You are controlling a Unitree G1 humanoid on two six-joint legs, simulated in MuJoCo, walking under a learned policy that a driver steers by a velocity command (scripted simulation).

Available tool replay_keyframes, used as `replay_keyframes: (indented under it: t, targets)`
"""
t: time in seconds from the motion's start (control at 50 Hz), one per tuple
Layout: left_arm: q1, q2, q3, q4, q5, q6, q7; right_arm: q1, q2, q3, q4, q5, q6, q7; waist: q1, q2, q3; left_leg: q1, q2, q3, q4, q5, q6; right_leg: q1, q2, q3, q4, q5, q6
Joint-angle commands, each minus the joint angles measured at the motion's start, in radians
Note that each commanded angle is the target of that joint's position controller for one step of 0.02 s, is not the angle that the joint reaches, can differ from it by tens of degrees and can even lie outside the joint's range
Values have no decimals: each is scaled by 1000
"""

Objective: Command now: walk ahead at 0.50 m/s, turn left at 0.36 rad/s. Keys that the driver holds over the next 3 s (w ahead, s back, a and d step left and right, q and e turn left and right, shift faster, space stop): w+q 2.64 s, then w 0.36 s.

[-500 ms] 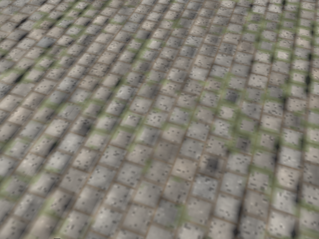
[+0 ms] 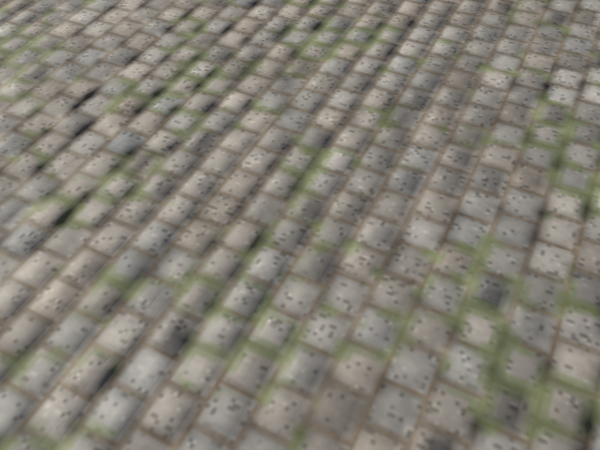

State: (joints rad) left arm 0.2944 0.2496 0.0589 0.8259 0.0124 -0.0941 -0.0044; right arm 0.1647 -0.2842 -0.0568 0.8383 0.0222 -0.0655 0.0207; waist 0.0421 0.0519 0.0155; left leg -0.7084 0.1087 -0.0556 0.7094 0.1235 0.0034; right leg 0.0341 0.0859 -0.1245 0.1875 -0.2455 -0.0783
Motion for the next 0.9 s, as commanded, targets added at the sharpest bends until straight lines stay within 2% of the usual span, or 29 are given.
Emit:
replay_keyframes:
  t: [0.02,0.06,0.1,0.14,0.16,0.18,0.2,0.22,0.24,0.26,0.28,0.3,0.34,0.36,0.4,0.46,0.5,0.56,0.6,0.62,0.64,0.66,0.68,0.7,0.72,0.74,0.78,0.84,0.9]
  targets:
    - [26,157,39,-22,-8,-1,12,-142,-34,4,-110,0,-18,21,41,-80,73,-21,-20,38,-89,20,21,5,-302,25,-54,436,-72]
    - [43,165,42,-9,-12,19,18,-175,-33,7,-141,-1,-20,38,45,-80,76,-61,-37,68,-114,-69,40,99,-333,12,3,546,-72]
    - [25,186,47,-14,-14,38,28,-162,-49,-1,-164,0,-17,52,15,-109,41,-2,-83,125,-123,-179,70,142,-344,-14,105,827,-57]
    - [6,216,52,-25,-13,55,43,-52,-97,-25,-159,-1,-7,53,-58,-159,-50,171,-152,176,-101,-283,113,143,-343,-37,300,1134,-33]
    - [-13,222,51,-31,-16,60,49,87,-148,-51,-134,1,-5,44,-137,-149,-123,376,-183,169,-151,-249,148,67,-318,-54,490,1127,-10]
    - [-19,213,43,-48,-12,51,53,246,-221,-80,-110,-2,3,26,-215,-68,-221,683,-86,-7,-195,-214,208,-153,-276,-57,776,853,26]
    - [103,51,-7,-85,16,19,25,256,-301,-96,-110,3,1,17,-101,192,-316,1072,179,-553,-227,-317,410,-643,-50,17,1149,-195,97]
    - [13,123,0,-93,-15,-27,4,286,-224,-73,-122,-2,-3,14,-169,100,-414,1159,222,-763,-358,-386,439,-782,-24,232,1270,-333,80]
    - [-87,169,12,-130,-53,-51,-9,249,-179,-62,-125,-9,-7,9,-183,49,-273,1072,192,-605,-386,-345,381,-861,-87,255,1237,-247,56]
    - [-115,158,6,-143,-48,-63,-7,182,-156,-55,-140,-5,-9,8,-138,-45,-174,914,152,-491,-395,-264,346,-837,-130,242,1138,-170,47]
    - [-125,160,13,-137,-22,-62,-1,116,-129,-47,-156,-5,-9,8,-93,-88,-98,762,114,-406,-414,-153,326,-782,-157,226,1045,-140,57]
    - [-102,167,20,-137,-9,-50,1,82,-112,-39,-175,-18,-9,4,-56,-64,-78,661,90,-359,-438,-74,325,-707,-176,228,1006,-119,69]
    - [-64,150,21,-140,-1,-24,4,55,-120,-41,-192,-15,-8,-2,-19,-40,-55,546,63,-305,-474,-11,326,-653,-188,209,911,-104,104]
    - [-71,135,16,-145,2,-14,7,58,-135,-45,-193,-13,-9,-8,-16,-34,-44,495,50,-271,-483,20,323,-639,-187,192,855,-81,122]
    - [-139,105,3,-169,6,-6,11,74,-166,-55,-191,-8,-5,-21,-34,-17,-24,419,6,-202,-488,16,294,-608,-168,167,699,42,150]
    - [-251,85,-8,-193,-1,-12,4,121,-174,-59,-180,0,9,-32,-90,19,-31,388,-49,-162,-455,-90,232,-519,-111,152,462,281,159]
    - [-297,101,-4,-209,-15,-17,-3,162,-173,-60,-169,3,18,-33,-112,36,-39,423,-32,-209,-425,-160,215,-494,-88,165,388,318,157]
    - [-296,146,16,-218,-22,-30,-12,179,-161,-58,-168,5,25,-37,-96,60,-46,514,11,-317,-339,-244,191,-470,-85,203,317,238,125]
    - [-206,169,33,-197,-23,-41,-12,151,-144,-54,-180,0,27,-37,-35,82,-60,518,1,-348,-257,-243,161,-354,-87,190,270,192,82]
    - [-110,199,48,-182,-11,-47,-6,148,-104,-40,-190,-5,24,-35,13,66,-125,477,-46,-311,-129,-229,127,-194,-137,221,266,175,43]
    - [39,257,63,-170,2,-47,3,166,-39,-17,-210,-22,20,-32,63,-70,-262,355,-120,-208,162,-409,84,52,-322,405,268,110,-19]
    - [98,326,80,-131,10,-32,-6,297,-14,-6,-247,13,10,-31,-10,-438,-341,15,-210,-106,456,-749,38,285,-512,898,144,-171,-172]
    - [61,222,58,-156,-9,-28,-9,276,-125,-26,-211,21,13,-35,19,-287,-248,-90,-132,-135,579,-686,22,231,-499,910,104,-371,-151]
    - [26,172,44,-162,-14,-21,-3,172,-167,-39,-224,11,20,-34,44,-195,-138,-114,-103,-107,607,-592,16,125,-458,739,103,-317,-110]
    - [-17,157,35,-166,-4,-15,-2,127,-154,-39,-232,0,25,-34,27,-126,-83,-77,-71,-83,589,-521,10,15,-415,611,94,-168,-91]
    - [-45,136,28,-158,-1,-11,-1,99,-142,-42,-244,-7,25,-31,12,-124,-37,-60,-45,-83,546,-476,7,-60,-379,521,75,-60,-90]
    - [-60,119,24,-145,0,-16,3,113,-108,-40,-248,8,34,-20,-16,-171,-20,2,-11,-64,499,-437,4,-136,-339,393,30,41,-85]
    - [-48,148,35,-115,-6,-24,4,75,-72,-31,-269,2,46,-17,-19,-144,0,-33,4,-49,421,-388,-13,-143,-351,288,-14,162,-112]
    - [-44,174,44,-91,-4,-18,7,28,-61,-25,-279,0,44,-10,-10,-121,4,-55,10,-37,292,-271,-24,-104,-353,187,-24,264,-112]
